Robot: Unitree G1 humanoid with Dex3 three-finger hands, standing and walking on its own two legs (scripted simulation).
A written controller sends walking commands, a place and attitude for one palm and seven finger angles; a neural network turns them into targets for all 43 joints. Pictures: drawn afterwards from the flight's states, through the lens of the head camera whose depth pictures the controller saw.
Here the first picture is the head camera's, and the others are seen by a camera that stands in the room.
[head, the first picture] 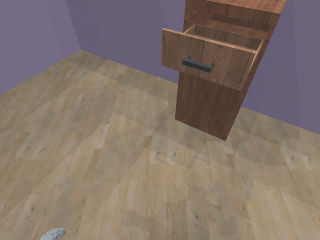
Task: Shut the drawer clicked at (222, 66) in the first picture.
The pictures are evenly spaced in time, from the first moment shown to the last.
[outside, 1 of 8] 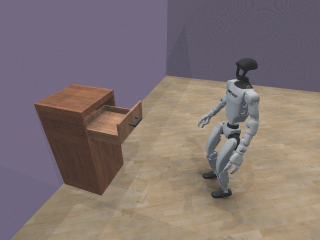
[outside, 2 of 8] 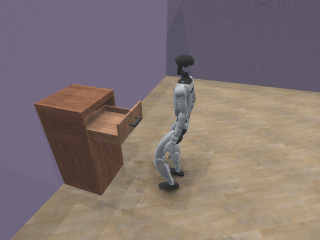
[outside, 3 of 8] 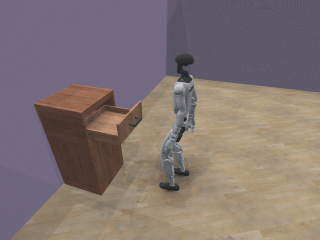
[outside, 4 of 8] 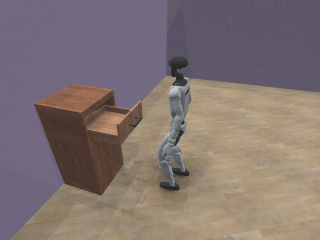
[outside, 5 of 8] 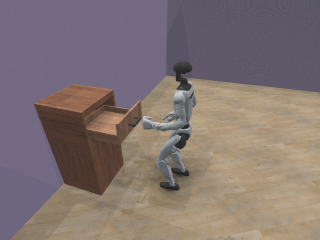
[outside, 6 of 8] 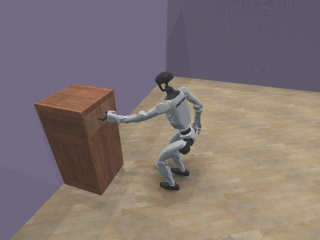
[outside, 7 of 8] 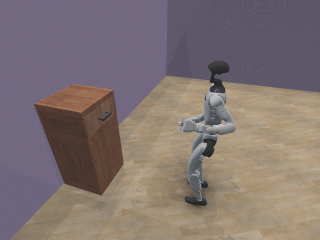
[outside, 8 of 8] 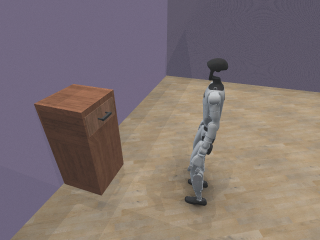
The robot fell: no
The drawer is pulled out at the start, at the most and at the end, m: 0.29 0.29 0.00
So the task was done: yes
